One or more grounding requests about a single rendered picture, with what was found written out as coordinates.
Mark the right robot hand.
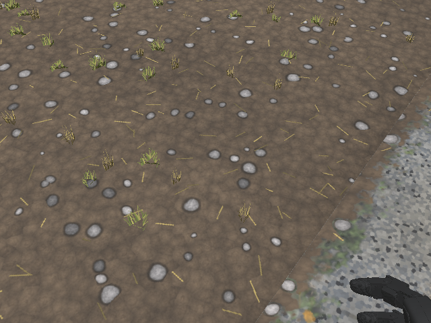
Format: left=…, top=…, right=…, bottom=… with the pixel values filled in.
left=350, top=275, right=431, bottom=323

